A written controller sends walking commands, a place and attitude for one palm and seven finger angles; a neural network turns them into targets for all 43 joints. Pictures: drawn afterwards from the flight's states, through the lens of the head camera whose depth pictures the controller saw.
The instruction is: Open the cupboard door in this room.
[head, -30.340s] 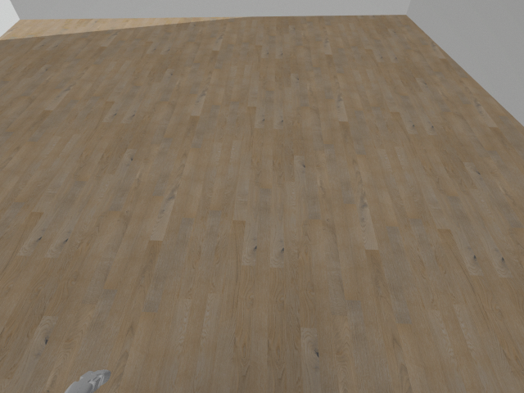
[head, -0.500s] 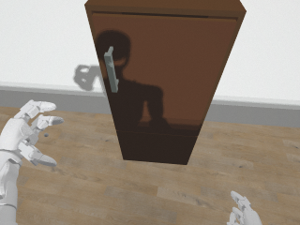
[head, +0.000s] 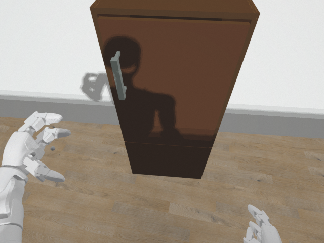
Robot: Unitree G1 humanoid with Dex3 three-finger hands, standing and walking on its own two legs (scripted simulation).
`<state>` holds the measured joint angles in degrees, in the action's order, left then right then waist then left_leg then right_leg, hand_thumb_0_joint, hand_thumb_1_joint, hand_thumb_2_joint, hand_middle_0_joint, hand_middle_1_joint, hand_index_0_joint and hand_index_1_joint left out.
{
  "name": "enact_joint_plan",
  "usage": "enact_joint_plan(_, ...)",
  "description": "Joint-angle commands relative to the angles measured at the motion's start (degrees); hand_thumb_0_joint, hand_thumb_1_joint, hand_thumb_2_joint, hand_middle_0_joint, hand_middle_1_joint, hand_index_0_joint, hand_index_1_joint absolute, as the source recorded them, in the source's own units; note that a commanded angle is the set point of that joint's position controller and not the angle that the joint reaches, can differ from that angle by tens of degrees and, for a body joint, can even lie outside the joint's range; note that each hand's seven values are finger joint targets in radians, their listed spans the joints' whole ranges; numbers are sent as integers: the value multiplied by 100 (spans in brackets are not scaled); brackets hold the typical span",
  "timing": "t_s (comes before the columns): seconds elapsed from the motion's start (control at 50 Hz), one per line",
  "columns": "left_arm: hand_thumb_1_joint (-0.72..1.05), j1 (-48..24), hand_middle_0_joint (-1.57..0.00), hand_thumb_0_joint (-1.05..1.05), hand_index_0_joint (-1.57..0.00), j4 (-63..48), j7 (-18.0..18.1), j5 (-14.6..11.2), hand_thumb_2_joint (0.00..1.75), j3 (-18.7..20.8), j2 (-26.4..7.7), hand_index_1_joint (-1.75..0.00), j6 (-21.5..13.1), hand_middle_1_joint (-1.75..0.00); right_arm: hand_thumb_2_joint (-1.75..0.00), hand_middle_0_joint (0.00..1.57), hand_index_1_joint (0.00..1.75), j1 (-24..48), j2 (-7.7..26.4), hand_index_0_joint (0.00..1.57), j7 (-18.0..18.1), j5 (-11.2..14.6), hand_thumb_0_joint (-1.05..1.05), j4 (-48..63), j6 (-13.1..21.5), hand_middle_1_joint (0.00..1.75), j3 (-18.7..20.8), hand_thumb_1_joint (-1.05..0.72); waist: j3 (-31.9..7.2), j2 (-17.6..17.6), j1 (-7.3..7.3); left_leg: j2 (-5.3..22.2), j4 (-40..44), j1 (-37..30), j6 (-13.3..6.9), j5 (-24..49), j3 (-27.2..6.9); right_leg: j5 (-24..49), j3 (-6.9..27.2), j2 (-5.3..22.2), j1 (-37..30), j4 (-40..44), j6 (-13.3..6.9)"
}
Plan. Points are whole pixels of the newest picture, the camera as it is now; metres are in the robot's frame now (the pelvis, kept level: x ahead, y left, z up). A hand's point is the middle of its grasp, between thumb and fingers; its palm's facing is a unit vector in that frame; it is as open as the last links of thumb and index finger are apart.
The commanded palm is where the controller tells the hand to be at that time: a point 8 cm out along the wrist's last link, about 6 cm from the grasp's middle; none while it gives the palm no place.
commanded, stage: move the hooked fingers beside the handle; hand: left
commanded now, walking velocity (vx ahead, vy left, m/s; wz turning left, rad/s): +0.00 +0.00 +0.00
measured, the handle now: (120, 76) +0.59 +0.18 +0.08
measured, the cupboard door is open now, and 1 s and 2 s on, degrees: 0 0 0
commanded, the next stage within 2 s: none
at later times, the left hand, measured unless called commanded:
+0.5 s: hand (74, 120) +0.38 +0.26 +0.10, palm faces -0.02 -1.00 -0.01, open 14.0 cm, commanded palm +0.35 +0.31 +0.10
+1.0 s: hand (86, 102) +0.44 +0.25 +0.10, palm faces -0.02 -1.00 +0.01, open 14.0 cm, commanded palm +0.43 +0.30 +0.09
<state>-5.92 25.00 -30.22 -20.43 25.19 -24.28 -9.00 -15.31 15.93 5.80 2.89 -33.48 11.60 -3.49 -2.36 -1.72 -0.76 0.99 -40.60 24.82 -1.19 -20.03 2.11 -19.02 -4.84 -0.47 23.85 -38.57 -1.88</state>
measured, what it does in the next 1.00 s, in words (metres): stands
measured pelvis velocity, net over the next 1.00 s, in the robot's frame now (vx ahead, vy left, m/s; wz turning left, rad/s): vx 0.01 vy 0.01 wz -0.02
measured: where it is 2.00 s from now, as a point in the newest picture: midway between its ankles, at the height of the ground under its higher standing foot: outside the picture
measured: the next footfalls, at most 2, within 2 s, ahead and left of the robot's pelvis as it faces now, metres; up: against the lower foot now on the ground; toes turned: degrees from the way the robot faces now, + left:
none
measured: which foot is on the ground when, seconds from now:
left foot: down 0.00-1.00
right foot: down 0.00-1.00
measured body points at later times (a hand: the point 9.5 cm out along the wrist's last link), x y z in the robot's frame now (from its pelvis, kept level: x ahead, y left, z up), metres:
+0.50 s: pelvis +0.00 +0.01 +0.00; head +0.05 +0.01 +0.44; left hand +0.37 +0.31 +0.10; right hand +0.11 -0.25 -0.10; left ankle +0.01 +0.10 -0.72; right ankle +0.01 -0.10 -0.72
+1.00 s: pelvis +0.01 +0.01 -0.01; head +0.08 +0.02 +0.43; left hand +0.44 +0.30 +0.10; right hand +0.07 -0.26 -0.11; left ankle +0.01 +0.10 -0.72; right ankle +0.01 -0.10 -0.72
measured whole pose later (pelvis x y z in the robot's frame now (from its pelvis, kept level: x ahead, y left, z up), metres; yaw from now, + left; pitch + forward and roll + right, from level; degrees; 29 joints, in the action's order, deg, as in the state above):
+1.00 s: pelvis +0.01 +0.01 -0.01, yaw -1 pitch +12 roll -1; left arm -39.4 58.3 -25.8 -11.7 24.2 -30.4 -15.7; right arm -20.1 16.7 3.9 1.8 -35.6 3.6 -2.7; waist -3.6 -0.4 4.7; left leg 1.3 -44.7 34.7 -1.8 -21.7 2.8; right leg -20.0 -4.1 -0.6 33.8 -42.1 -1.4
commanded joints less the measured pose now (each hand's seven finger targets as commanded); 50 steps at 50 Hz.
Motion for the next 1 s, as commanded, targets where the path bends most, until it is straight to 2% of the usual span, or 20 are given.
enact_joint_plan(0.0, -50, -1669, -30, 0, -30, -1335, 54, -93, 30, 380, -1542, -120, -411, -120, -90, 20, 30, 316, 780, 20, 52, 43, 0, 837, 358, 30, 333, -90, -1222, -278, 73, -102, 545, -549, -56, 1113, -305, 1123, 424, -15, -439, 555, 51)
enact_joint_plan(0.02, -50, -1970, -30, 0, -30, -1351, 90, -64, 30, 301, -1502, -120, -447, -120, -90, 20, 30, 316, 778, 20, 69, 42, 0, 799, 364, 30, 333, -90, -1164, -384, 125, -102, 560, -581, -48, 1051, -320, 1033, 396, -24, -343, 558, 44)
enact_joint_plan(0.06, -50, -2255, -30, 0, -30, -1024, 132, -51, 30, 461, -1744, -120, -427, -120, -90, 20, 30, 259, 822, 20, 95, 34, 0, 735, 331, 30, 332, -90, -1044, -150, 168, -90, 523, -413, -53, 861, -341, 817, 468, -33, -273, 599, 53)
enact_joint_plan(0.12, -50, -2874, -30, 0, -30, -589, 171, 69, 30, 114, -1517, -120, -451, -120, -90, 20, 30, 219, 824, 20, 143, 56, 0, 621, 328, 30, 308, -90, -912, -236, 308, -93, 565, -361, -47, 505, -377, 382, 452, -1, -25, 642, 58)
enact_joint_plan(0.16, -50, -3187, -30, 0, -30, -491, 174, 149, 30, 187, -1760, -120, -476, -120, -90, 20, 30, 161, 853, 20, 149, 46, 0, 589, 305, 30, 314, -90, -1204, -281, 268, -100, 540, -391, -50, 592, -398, 449, 486, 14, -179, 587, 39)
enact_joint_plan(0.2, -50, -3311, -30, 0, -30, -455, 183, 221, 30, -74, -1521, -120, -487, -120, -90, 20, 30, 122, 829, 20, 135, 48, 0, 616, 314, 30, 318, -90, -1446, -464, 271, -105, 532, -585, -45, 759, -401, 674, 418, 7, -158, 511, 23)
enact_joint_plan(0.24, -50, -3183, -30, 0, -30, -216, 215, 227, 30, 125, -1724, -120, -485, -120, -90, 20, 30, 23, 872, 20, 110, 10, 0, 608, 276, 30, 318, -90, -1669, -380, 165, -107, 471, -574, -30, 1004, -415, 930, 401, -27, -313, 417, -11)
enact_joint_plan(0.32, -50, -3410, -30, 0, -30, 533, 314, 292, 30, 281, -1896, -120, -437, -120, -90, 20, 30, -87, 918, 20, 65, 23, 0, 546, 145, 30, 326, -90, -1366, 37, 218, -86, 480, -152, -30, 889, -396, 925, 382, -4, -197, 394, 36)
enact_joint_plan(0.34, -50, -3487, -30, 0, -30, 627, 310, 278, 30, 308, -1936, -120, -442, -120, -90, 20, 30, -101, 921, 20, 42, 7, 0, 573, 115, 30, 315, -90, -1330, -13, 168, -97, 465, -125, -29, 979, -404, 1019, 380, -25, -235, 344, 4)
enact_joint_plan(0.4, -50, -3432, -30, 0, -30, 368, 391, 381, 30, 360, -1974, -120, -548, -120, -90, 20, 30, -222, 905, 20, -26, -8, 0, 660, 55, 30, 381, -90, -1859, -314, 90, -87, 426, -409, -8, 1541, -371, 1547, 349, -24, -393, 209, -2)
enact_joint_plan(0.42, -50, -3395, -30, 0, -30, 263, 407, 413, 30, 200, -1798, -120, -575, -120, -90, 20, 30, -251, 884, 20, -48, -8, 0, 687, 37, 30, 391, -90, -1996, -469, 109, -84, 394, -532, -10, 1682, -341, 1645, 356, -36, -354, 190, 4)
enact_joint_plan(0.48, -50, -3647, -30, 0, -30, 255, 432, 405, 30, 93, -1693, -120, -666, -120, -90, 20, 30, -385, 902, 20, -90, -13, 0, 644, -46, 30, 419, -90, -1940, -300, 244, -46, 347, -574, -16, 1813, -357, 1750, 331, -86, -228, 176, 23)
enact_joint_plan(0.54, -50, -3859, -30, 0, -30, 529, 460, 383, 30, 271, -1888, -120, -701, -120, -90, 20, 30, -475, 960, 20, -73, -15, 0, 567, -136, 30, 437, -90, -1787, -112, 274, -41, 358, -431, -28, 1681, -375, 1665, 321, -106, -211, 181, 5)
enact_joint_plan(0.68, -50, -4655, -30, 0, -30, 898, 502, 585, 30, 99, -1922, -120, -795, -120, -90, 20, 30, -657, 952, 20, -78, -48, 0, 404, -290, 30, 443, -90, -1946, -392, 428, -47, 277, -497, -44, 1746, -360, 1721, 359, -86, -40, 159, 25)
enact_joint_plan(0.76, -50, -5014, -30, 0, -30, 1354, 503, 612, 30, 195, -2099, -120, -897, -120, -90, 20, 30, -775, 993, 20, -87, -59, 0, 327, -386, 30, 447, -90, -2041, -212, 471, -30, 196, -407, -54, 1762, -370, 1768, 370, -102, 1, 105, 32)
enact_joint_plan(0.8, -50, -5218, -30, 0, -30, 1681, 479, 658, 30, 52, -1980, -120, -917, -120, -90, 20, 30, -810, 988, 20, -95, -60, 0, 285, -429, 30, 433, -90, -1998, -250, 533, -38, 181, -361, -47, 1683, -372, 1685, 348, -96, 106, 90, 33)
enact_joint_plan(0.86, -50, -5337, -30, 0, -30, 1804, 465, 716, 30, 168, -2199, -120, -979, -120, -90, 20, 30, -880, 1006, 20, -130, -77, 0, 299, -510, 30, 451, -90, -2257, -405, 480, -35, 94, -381, -46, 1889, -364, 1853, 374, -99, 50, 9, 26)
enact_joint_plan(0.92, -50, -5527, -30, 0, -30, 2188, 472, 781, 30, 174, -2279, -120, -1004, -120, -90, 20, 30, -947, 1023, 20, -139, -75, 0, 266, -606, 30, 450, -90, -2107, -148, 566, -24, 51, -114, -76, 1772, -338, 1845, 383, -101, 106, -2, 55)
enact_joint_plan(0.96, -50, -5869, -30, 0, -30, 2345, 459, 805, 30, 135, -2324, -120, -1029, -120, -90, 20, 30, -989, 1032, 20, -155, -86, 0, 259, -667, 30, 435, -90, -2077, -210, 645, -25, 10, -21, -93, 1708, -318, 1856, 405, -107, 170, -30, 67)
enact_joint_plan(0.98, -50, -5815, -30, 0, -30, 2520, 470, 839, 30, 290, -2497, -120, -1041, -120, -90, 20, 30, -1028, 1050, 20, -150, -89, 0, 249, -698, 30, 453, -90, -2071, -210, 592, -28, -7, 51, -84, 1653, -327, 1785, 407, -109, 173, -43, 54)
